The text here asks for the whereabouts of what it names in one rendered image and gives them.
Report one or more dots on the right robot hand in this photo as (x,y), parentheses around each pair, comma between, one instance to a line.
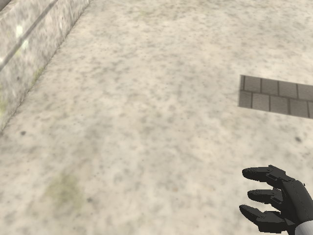
(289,197)

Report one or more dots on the right robot forearm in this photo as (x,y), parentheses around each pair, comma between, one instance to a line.
(305,228)

